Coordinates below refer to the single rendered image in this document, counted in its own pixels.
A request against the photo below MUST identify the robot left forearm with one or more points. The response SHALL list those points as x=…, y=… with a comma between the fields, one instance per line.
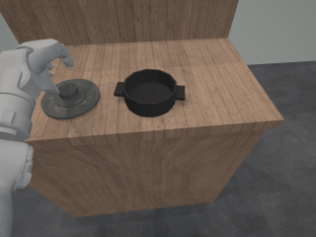
x=20, y=72

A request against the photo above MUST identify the pot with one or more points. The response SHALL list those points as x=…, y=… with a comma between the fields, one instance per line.
x=150, y=93

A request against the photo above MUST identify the knob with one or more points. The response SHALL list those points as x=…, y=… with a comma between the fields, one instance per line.
x=68, y=91

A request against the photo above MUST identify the table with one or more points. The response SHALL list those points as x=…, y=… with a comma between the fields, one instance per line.
x=111, y=160

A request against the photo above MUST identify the robot left upper arm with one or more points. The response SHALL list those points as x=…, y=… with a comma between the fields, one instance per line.
x=16, y=163

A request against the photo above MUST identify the left robot hand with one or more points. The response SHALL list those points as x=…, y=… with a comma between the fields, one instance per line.
x=51, y=49

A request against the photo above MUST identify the lid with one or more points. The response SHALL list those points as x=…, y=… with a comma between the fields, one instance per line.
x=87, y=98

